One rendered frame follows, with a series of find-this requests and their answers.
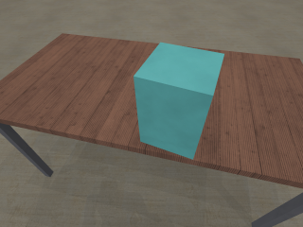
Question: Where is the table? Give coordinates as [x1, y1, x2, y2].
[0, 33, 303, 227]

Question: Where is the carton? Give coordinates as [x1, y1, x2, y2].
[134, 43, 224, 160]

